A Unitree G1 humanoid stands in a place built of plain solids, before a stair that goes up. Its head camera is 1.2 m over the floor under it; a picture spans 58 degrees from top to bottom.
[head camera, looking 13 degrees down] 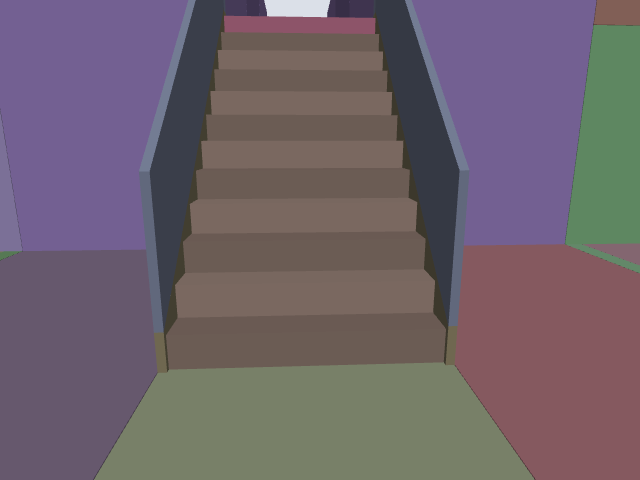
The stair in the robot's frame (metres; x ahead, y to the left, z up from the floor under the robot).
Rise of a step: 0.20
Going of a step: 0.23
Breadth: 1.50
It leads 3 degrees to the left of straight ahead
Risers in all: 12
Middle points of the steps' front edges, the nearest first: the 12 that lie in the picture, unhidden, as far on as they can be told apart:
2.15 0.06 0.20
2.37 0.07 0.40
2.60 0.09 0.60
2.83 0.10 0.80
3.06 0.11 1.00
3.29 0.12 1.20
3.52 0.13 1.39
3.75 0.15 1.59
3.98 0.16 1.79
4.21 0.17 1.99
4.44 0.18 2.19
4.67 0.19 2.39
